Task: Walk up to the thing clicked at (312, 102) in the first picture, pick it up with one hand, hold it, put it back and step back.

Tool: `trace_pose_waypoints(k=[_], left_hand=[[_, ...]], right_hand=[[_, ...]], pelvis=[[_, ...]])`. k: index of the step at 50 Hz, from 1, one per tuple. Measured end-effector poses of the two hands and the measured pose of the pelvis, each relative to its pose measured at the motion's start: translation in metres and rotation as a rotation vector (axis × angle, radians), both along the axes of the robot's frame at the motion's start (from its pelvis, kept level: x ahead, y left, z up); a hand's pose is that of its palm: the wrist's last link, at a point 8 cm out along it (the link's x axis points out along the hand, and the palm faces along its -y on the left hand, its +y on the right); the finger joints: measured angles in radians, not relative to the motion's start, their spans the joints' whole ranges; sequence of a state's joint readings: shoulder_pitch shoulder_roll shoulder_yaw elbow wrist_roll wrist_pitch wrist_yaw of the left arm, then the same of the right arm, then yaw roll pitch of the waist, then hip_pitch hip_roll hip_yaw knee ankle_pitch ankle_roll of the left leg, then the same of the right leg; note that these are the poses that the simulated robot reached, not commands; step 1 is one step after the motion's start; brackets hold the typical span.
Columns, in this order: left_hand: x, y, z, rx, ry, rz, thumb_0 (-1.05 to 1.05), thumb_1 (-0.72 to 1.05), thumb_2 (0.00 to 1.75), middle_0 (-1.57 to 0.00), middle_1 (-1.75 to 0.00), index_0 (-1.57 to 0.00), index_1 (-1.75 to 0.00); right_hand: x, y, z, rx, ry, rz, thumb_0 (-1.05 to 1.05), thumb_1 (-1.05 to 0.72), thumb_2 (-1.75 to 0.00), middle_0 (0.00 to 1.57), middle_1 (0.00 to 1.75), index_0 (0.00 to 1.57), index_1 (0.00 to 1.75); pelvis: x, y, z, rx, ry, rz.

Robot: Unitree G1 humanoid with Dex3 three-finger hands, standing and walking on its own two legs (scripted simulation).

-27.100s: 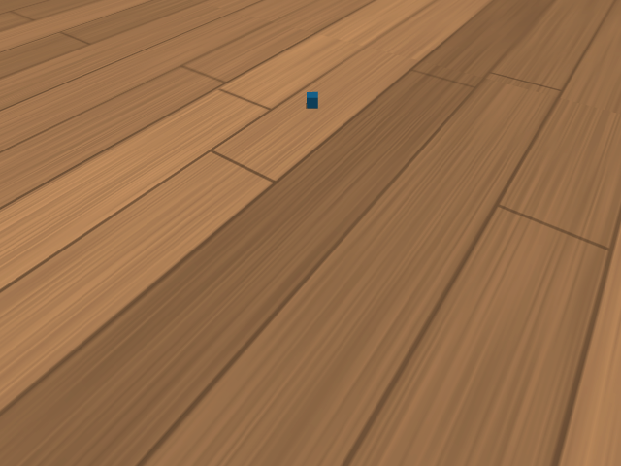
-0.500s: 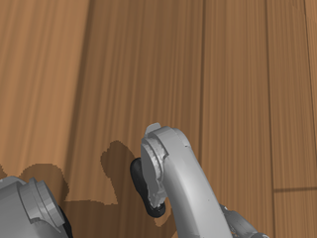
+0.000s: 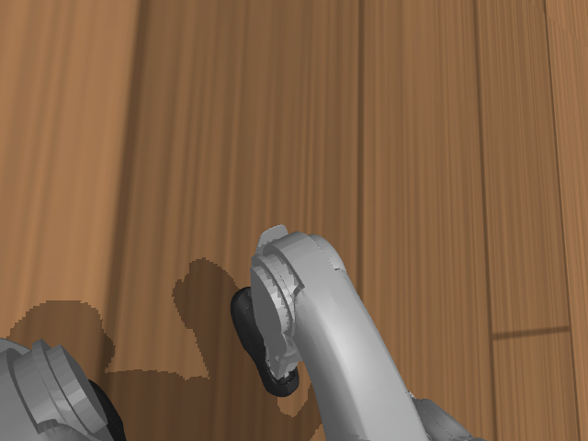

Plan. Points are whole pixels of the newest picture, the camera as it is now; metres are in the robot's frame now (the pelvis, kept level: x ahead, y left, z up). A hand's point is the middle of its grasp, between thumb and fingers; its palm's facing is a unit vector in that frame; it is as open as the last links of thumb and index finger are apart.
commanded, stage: rest palm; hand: left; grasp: from above
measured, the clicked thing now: out of the picture +0.48 +0.35 -0.28
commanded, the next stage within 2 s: close in 0.10 s
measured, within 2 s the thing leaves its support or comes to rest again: neither
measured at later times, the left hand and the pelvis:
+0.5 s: hand out of the picture +0.46 +0.35 -0.25, palm faces -0.43 -0.19 -0.88, open 12.7 cm; pelvis +0.00 +0.00 +0.00, yaw +0 degrees
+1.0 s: hand out of the picture +0.46 +0.35 -0.25, palm faces -0.43 -0.19 -0.88, open 11.3 cm; pelvis +0.00 +0.00 +0.00, yaw +0 degrees
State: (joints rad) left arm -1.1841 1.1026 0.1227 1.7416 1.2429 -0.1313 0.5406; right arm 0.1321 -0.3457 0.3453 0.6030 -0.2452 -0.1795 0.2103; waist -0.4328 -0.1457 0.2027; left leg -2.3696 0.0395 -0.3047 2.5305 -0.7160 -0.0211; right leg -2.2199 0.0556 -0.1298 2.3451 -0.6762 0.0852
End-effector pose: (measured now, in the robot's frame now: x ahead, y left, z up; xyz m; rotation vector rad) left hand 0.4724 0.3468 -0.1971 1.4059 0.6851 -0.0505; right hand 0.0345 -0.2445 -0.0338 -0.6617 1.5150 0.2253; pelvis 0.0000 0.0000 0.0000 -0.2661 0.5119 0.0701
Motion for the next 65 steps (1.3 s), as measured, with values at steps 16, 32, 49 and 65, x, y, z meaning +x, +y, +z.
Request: trace_pose_waypoints(k=[16,32,49,65], left_hand=[[-0.003,0.002,0.001,-0.001,0.005,-0.004,0.00,-0.36,0.86,-0.21,-0.88,-0.21,-0.89],[-0.003,0.002,0.003,0.003,0.001,-0.001,0.00,-0.20,0.72,-0.30,-0.82,-0.33,-0.80],[-0.004,0.003,0.005,0.006,0.003,-0.011,0.00,-0.04,0.57,-0.43,-0.70,-0.46,-0.67],[-0.002,0.004,0.009,0.006,-0.001,-0.011,0.00,-0.04,0.51,-0.54,-0.59,-0.56,-0.57]], right_hand=[[0.003,0.000,-0.004,0.012,-0.004,0.015,0.00,-0.90,-0.90,0.20,0.30,0.20,0.30],[0.006,-0.004,0.000,0.000,-0.017,0.008,0.00,-0.90,-0.90,0.20,0.30,0.20,0.30],[0.002,0.003,-0.002,0.008,-0.010,0.014,0.00,-0.89,-0.90,0.20,0.30,0.20,0.30],[-0.002,0.007,-0.003,0.011,-0.015,0.012,0.00,-0.89,-0.90,0.20,0.30,0.20,0.30]], pelvis=[[-0.001,-0.001,0.000,0.003,-0.007,-0.002],[-0.002,-0.001,0.002,0.000,-0.007,-0.002],[-0.004,0.000,0.003,-0.003,-0.014,-0.002],[-0.005,0.001,0.002,-0.006,-0.019,-0.004]])
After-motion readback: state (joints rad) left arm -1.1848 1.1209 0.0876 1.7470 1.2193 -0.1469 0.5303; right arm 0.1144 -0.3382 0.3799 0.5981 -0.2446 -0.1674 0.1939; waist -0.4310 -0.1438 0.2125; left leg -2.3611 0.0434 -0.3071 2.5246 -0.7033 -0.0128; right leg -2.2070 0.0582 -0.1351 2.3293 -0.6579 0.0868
